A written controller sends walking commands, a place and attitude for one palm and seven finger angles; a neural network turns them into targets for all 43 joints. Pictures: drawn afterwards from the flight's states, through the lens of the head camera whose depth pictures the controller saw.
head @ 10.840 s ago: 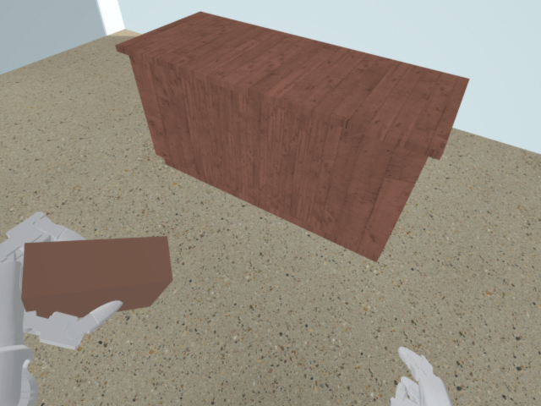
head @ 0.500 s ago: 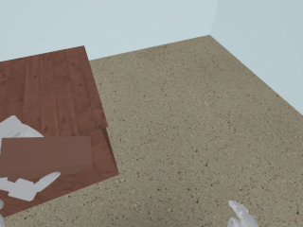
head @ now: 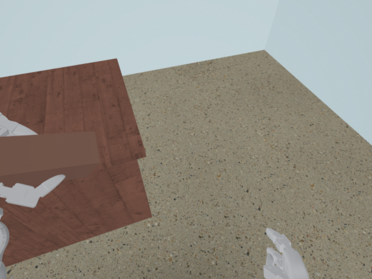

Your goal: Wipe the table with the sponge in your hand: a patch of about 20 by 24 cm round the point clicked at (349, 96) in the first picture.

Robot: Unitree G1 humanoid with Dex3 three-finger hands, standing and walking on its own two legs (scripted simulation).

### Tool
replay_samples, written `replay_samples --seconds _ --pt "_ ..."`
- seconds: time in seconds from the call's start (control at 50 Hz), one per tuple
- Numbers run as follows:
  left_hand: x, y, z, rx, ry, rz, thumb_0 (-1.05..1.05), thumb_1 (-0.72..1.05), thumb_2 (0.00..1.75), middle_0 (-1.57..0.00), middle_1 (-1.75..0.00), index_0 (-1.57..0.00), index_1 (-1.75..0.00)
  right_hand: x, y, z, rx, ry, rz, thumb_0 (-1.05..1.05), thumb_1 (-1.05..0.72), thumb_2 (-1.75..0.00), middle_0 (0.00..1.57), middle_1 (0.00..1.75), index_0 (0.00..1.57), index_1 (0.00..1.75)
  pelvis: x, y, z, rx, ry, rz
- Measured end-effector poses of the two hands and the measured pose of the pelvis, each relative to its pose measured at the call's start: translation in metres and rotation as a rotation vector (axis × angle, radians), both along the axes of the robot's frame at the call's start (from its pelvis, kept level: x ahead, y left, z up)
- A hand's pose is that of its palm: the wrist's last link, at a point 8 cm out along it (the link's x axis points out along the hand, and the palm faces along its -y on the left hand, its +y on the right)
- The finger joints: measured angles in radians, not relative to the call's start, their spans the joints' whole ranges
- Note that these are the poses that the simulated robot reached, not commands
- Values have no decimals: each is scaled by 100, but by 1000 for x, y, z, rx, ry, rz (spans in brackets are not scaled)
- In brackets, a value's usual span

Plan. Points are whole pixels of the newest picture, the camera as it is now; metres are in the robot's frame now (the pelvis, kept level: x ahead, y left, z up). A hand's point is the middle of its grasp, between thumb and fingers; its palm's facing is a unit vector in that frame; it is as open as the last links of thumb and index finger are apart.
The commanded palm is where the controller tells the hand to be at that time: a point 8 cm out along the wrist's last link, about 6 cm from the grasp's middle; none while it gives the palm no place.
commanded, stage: come to a stop and stand still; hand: left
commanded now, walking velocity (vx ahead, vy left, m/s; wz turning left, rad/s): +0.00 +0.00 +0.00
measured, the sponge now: (63, 159) +0.26 +0.24 +0.16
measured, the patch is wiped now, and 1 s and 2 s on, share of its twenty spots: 0.00 0.00 0.00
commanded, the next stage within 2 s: look again from close up in 0.50 s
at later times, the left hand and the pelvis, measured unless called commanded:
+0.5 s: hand (31, 168) +0.24 +0.28 +0.16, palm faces +0.39 -0.86 -0.33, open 9.6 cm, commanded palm +0.18 +0.31 +0.18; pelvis +0.02 +0.03 +0.00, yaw +1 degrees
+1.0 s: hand (31, 179) +0.22 +0.27 +0.16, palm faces +0.41 -0.84 -0.35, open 9.6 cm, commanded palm +0.17 +0.30 +0.18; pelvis +0.01 +0.02 +0.01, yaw +2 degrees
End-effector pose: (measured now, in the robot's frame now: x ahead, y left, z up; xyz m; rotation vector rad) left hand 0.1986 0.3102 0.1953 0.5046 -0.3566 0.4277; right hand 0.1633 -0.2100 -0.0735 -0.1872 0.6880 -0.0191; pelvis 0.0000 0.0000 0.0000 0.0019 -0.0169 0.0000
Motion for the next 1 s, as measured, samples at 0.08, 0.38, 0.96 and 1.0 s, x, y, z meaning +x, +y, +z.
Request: replay_samples --seconds 0.08,0.38,0.96,1.0 --pt "-4 -16 -24 -41 99 -97 0 -44 101 -80 -134 -79 -135 0 7 3 -8 -2 -11 1 -91 -90 21 30 20 30 7 11 0 5 0 -2" --pt "2 11 -18 -87 -5 -57 0 -44 101 -81 -134 -80 -135 41 31 21 -70 -42 50 1 -91 -90 21 30 20 30 23 26 1 -23 -3 20" --pt "-14 0 -25 -95 92 -40 0 -44 101 -81 -134 -80 -135 16 17 15 -79 15 8 1 -91 -90 21 30 20 30 14 19 5 -19 -5 26" --pt "-15 -1 -26 -92 98 -39 0 -44 101 -81 -134 -80 -135 15 14 15 -81 14 6 1 -91 -90 21 30 20 30 13 17 5 -18 -3 26"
